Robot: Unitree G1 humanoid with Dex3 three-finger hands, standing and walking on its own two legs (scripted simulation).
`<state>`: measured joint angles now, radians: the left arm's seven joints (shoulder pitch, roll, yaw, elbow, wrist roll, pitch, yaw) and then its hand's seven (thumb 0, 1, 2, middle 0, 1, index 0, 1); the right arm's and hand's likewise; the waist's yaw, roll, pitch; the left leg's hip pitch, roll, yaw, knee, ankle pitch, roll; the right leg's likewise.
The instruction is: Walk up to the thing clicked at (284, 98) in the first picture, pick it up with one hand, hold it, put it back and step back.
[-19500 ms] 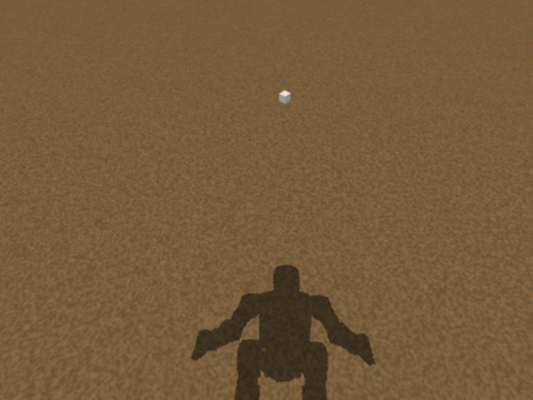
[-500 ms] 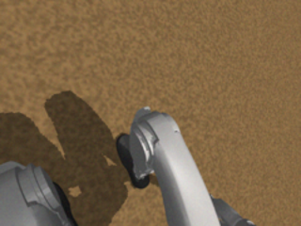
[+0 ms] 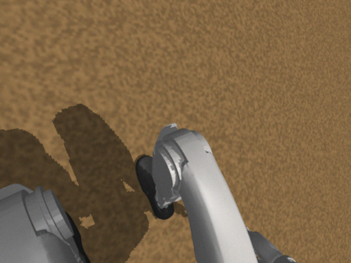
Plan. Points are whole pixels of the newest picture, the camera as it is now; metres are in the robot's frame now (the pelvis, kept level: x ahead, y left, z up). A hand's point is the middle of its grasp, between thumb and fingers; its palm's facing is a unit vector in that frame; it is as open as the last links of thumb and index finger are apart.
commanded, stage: close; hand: left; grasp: from above
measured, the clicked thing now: out of the picture +0.51 +0.29 -0.29
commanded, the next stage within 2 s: settle in 0.18 s
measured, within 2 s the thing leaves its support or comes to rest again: leaves its support in 0.62 s
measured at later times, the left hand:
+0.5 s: hand out of the picture +0.49 +0.30 -0.25, palm faces -0.46 -0.09 -0.88, open 8.4 cm
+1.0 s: hand out of the picture +0.48 +0.32 -0.17, palm faces -0.46 -0.07 -0.89, open 8.1 cm
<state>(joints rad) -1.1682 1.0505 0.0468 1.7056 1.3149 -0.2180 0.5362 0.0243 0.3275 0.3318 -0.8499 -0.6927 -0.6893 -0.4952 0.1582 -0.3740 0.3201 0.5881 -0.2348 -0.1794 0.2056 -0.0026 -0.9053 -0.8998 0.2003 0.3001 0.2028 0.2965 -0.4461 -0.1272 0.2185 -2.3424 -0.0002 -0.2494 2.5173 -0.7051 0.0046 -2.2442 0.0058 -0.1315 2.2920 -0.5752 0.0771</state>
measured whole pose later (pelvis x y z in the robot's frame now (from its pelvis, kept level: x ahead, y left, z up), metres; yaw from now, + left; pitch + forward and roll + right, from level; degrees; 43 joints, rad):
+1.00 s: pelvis +0.01 +0.00 +0.02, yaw +3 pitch +34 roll -13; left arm -1.04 0.83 0.03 1.38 1.24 -0.12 0.30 0.08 0.37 0.18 -1.05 -0.46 -0.84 -0.30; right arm 0.19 -0.36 0.15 0.61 -0.16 -0.09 0.22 0.00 -0.91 -0.90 0.20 0.30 0.20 0.30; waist -0.34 0.00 0.04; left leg -2.34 -0.01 -0.18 2.44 -0.70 0.01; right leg -2.26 -0.03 -0.09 2.27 -0.60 0.05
